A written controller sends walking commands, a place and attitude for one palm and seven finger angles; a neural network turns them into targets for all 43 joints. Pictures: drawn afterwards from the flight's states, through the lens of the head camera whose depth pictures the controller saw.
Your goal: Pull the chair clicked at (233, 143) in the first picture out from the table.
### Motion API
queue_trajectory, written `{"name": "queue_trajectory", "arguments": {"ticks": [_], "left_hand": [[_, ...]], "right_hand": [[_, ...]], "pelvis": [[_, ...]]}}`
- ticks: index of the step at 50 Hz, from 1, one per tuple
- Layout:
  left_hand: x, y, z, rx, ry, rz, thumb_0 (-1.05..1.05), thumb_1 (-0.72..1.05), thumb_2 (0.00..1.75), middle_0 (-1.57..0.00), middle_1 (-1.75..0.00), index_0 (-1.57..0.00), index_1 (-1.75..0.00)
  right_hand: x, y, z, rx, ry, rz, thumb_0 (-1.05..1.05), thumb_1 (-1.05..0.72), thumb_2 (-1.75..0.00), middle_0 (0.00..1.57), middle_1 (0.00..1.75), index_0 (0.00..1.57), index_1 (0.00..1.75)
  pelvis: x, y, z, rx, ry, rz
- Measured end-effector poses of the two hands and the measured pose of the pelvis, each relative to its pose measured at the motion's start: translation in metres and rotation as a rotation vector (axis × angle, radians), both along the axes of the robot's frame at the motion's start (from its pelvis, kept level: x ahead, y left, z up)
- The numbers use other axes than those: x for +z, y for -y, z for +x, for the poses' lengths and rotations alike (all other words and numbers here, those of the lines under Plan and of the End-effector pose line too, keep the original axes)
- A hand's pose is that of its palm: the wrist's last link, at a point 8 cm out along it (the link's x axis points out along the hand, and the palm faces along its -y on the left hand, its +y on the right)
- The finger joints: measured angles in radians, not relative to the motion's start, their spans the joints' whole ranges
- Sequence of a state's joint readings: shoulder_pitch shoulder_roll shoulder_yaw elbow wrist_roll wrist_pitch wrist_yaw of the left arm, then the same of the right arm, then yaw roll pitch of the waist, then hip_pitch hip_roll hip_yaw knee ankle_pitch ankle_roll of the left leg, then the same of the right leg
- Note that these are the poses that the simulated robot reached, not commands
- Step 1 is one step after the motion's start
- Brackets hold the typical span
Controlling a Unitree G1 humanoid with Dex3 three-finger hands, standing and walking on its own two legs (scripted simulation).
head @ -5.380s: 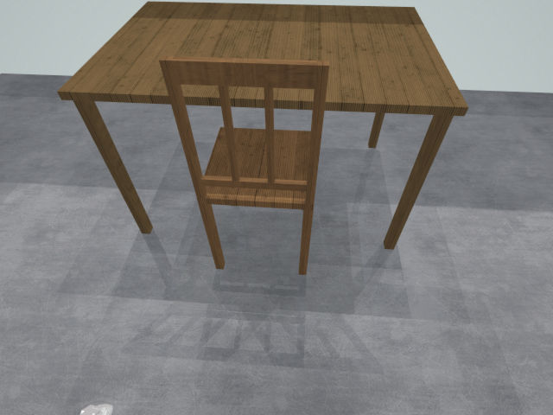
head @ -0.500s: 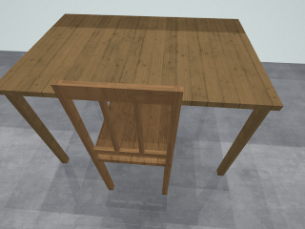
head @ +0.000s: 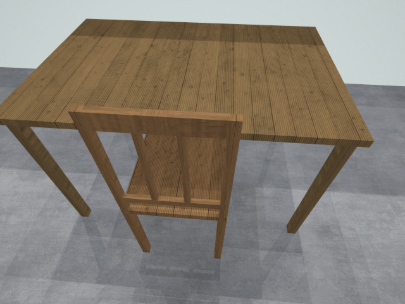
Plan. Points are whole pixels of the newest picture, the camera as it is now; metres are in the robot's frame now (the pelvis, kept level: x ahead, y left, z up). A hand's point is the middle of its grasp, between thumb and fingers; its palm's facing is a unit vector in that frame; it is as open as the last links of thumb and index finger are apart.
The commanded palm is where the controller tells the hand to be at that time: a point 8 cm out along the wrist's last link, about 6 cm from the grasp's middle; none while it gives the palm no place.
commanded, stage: look again from close up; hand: left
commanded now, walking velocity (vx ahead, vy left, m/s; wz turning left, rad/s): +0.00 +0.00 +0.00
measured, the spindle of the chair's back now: (147, 169) +0.47 +0.19 -0.09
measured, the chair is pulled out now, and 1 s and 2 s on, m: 0.00 0.00 0.00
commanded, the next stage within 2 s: raise the hand toward the chair's back in 0.18 s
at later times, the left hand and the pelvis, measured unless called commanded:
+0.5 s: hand (115, 280) +0.17 +0.18 -0.04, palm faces +0.18 -0.98 -0.09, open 7.7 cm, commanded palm +0.10 +0.22 -0.07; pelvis -0.03 +0.01 -0.03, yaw +3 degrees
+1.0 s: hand (120, 296) +0.15 +0.18 -0.07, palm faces -0.09 -1.00 -0.03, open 11.8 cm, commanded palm +0.12 +0.24 -0.06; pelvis -0.06 +0.01 -0.11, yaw +3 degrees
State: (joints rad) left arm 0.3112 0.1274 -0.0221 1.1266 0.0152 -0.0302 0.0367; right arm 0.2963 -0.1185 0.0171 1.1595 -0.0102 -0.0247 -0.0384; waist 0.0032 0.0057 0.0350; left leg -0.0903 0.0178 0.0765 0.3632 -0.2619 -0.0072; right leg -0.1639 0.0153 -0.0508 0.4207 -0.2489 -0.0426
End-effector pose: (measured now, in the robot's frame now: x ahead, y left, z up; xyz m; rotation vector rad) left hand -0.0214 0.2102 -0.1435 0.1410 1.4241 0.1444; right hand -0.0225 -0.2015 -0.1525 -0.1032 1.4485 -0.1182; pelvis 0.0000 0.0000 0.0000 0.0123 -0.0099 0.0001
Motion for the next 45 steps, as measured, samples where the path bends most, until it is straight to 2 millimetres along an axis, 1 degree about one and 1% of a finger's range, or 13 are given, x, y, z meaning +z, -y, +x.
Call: {"name": "queue_trajectory", "arguments": {"ticks": [15, 16, 19, 21, 23, 25, 28, 30, 32, 35, 37, 41, 45], "left_hand": [[-0.001, 0.001, -0.006, -0.001, 0.000, -0.002, 0.01, 0.92, 0.90, -0.20, -0.30, -0.20, -0.30], [0.003, -0.003, -0.001, 0.027, 0.025, 0.010, 0.02, 0.93, 0.90, -0.21, -0.30, -0.20, -0.30], [0.041, -0.032, 0.046, 0.086, 0.342, 0.104, 0.07, 0.97, 0.89, -0.21, -0.29, -0.20, -0.29], [0.071, -0.038, 0.087, 0.079, 0.588, 0.119, 0.07, 0.95, 0.88, -0.20, -0.29, -0.20, -0.29], [0.099, -0.033, 0.129, 0.040, 0.835, 0.090, 0.06, 0.92, 0.87, -0.20, -0.29, -0.19, -0.29], [0.117, -0.021, 0.165, 0.001, 1.066, 0.015, 0.05, 0.88, 0.86, -0.19, -0.28, -0.18, -0.28], [0.125, 0.002, 0.189, -0.070, 1.333, -0.141, 0.03, 0.80, 0.84, -0.18, -0.27, -0.18, -0.27], [0.118, 0.013, 0.187, -0.141, 1.432, -0.206, 0.02, 0.75, 0.82, -0.18, -0.27, -0.18, -0.27], [0.100, 0.018, 0.175, -0.185, 1.441, -0.233, 0.02, 0.70, 0.80, -0.18, -0.26, -0.18, -0.26], [0.070, 0.010, 0.148, -0.157, 1.344, -0.223, 0.01, 0.62, 0.77, -0.18, -0.25, -0.17, -0.25], [0.060, -0.003, 0.130, -0.121, 1.291, -0.170, 0.02, 0.57, 0.75, -0.18, -0.24, -0.17, -0.24], [0.072, -0.028, 0.113, -0.094, 1.338, -0.057, 0.02, 0.47, 0.71, -0.17, -0.23, -0.16, -0.23], [0.087, -0.028, 0.129, -0.162, 1.429, -0.078, 0.02, 0.38, 0.67, -0.15, -0.21, -0.15, -0.21]], "right_hand": [[0.000, -0.002, -0.004, 0.000, 0.003, 0.003, 0.00, -0.90, -0.90, 0.20, 0.30, 0.20, 0.30], [0.000, 0.001, -0.001, 0.005, 0.029, -0.007, 0.01, -0.91, -0.90, 0.20, 0.30, 0.20, 0.30], [0.007, 0.018, 0.019, 0.010, 0.224, -0.075, 0.03, -0.92, -0.90, 0.20, 0.30, 0.20, 0.30], [0.012, 0.030, 0.042, 0.025, 0.371, -0.108, 0.03, -0.92, -0.90, 0.20, 0.30, 0.20, 0.30], [0.018, 0.042, 0.070, 0.052, 0.510, -0.142, 0.03, -0.92, -0.90, 0.20, 0.30, 0.20, 0.30], [0.027, 0.052, 0.098, 0.078, 0.638, -0.175, 0.02, -0.92, -0.90, 0.20, 0.30, 0.20, 0.30], [0.043, 0.061, 0.138, 0.116, 0.798, -0.205, 0.02, -0.91, -0.90, 0.20, 0.30, 0.20, 0.30], [0.053, 0.062, 0.162, 0.149, 0.880, -0.214, 0.02, -0.91, -0.90, 0.20, 0.30, 0.20, 0.30], [0.057, 0.059, 0.183, 0.182, 0.938, -0.216, 0.02, -0.91, -0.90, 0.20, 0.30, 0.20, 0.30], [0.055, 0.047, 0.208, 0.224, 0.980, -0.200, 0.01, -0.91, -0.90, 0.20, 0.30, 0.20, 0.30], [0.048, 0.034, 0.218, 0.252, 0.990, -0.178, 0.01, -0.90, -0.90, 0.20, 0.30, 0.20, 0.30], [0.022, 0.004, 0.222, 0.298, 0.962, -0.108, 0.01, -0.90, -0.90, 0.20, 0.30, 0.20, 0.30], [-0.012, -0.022, 0.205, 0.308, 0.885, -0.031, 0.01, -0.90, -0.90, 0.20, 0.30, 0.20, 0.30]], "pelvis": [[0.000, -0.001, -0.005, 0.001, -0.003, -0.005], [-0.002, -0.002, -0.006, 0.000, -0.002, -0.009], [-0.006, -0.004, -0.011, 0.012, -0.004, -0.004], [-0.010, -0.008, -0.016, 0.038, -0.015, -0.005], [-0.016, -0.011, -0.022, 0.055, -0.044, -0.006], [-0.025, -0.012, -0.028, 0.053, -0.089, -0.003], [-0.043, -0.011, -0.036, 0.031, -0.150, 0.006], [-0.056, -0.009, -0.039, 0.024, -0.182, 0.009], [-0.070, -0.008, -0.042, 0.020, -0.206, 0.009], [-0.086, -0.007, -0.046, 0.027, -0.228, 0.003], [-0.094, -0.007, -0.048, 0.037, -0.242, -0.009], [-0.105, -0.007, -0.052, 0.060, -0.266, -0.041], [-0.112, -0.010, -0.058, 0.073, -0.289, -0.063]]}}
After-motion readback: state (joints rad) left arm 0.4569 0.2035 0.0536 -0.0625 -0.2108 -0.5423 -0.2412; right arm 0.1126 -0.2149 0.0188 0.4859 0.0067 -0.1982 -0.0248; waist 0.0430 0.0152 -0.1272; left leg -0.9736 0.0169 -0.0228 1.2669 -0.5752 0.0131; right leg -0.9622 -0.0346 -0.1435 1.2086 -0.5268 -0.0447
